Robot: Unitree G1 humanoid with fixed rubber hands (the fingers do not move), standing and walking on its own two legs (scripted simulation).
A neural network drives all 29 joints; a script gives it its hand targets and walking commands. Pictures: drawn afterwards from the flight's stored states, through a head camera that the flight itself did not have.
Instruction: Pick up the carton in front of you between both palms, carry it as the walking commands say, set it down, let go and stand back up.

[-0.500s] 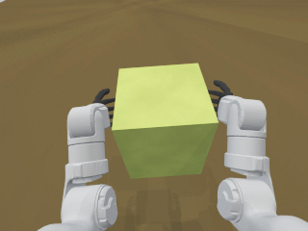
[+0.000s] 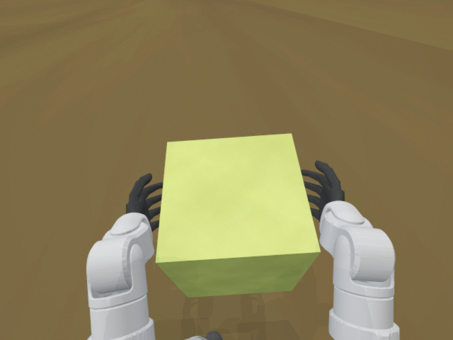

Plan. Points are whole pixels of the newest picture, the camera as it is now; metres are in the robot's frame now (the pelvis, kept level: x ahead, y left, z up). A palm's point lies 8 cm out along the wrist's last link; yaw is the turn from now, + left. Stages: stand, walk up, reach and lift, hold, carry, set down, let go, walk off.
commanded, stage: carry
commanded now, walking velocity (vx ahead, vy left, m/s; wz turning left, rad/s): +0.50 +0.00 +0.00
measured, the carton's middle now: (234, 223) +0.31 +0.00 +0.03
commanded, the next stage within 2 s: none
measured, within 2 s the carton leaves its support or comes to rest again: neither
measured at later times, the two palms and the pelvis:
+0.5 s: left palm (169, 111) +0.56 +0.13 +0.11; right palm (302, 98) +0.57 -0.17 +0.11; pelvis +0.33 -0.02 +0.00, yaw +1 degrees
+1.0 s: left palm (176, 45) +0.88 +0.15 +0.11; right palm (275, 33) +0.89 -0.15 +0.12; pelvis +0.64 -0.01 +0.00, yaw +1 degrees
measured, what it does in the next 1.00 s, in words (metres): walks ahead: left foot, then right foot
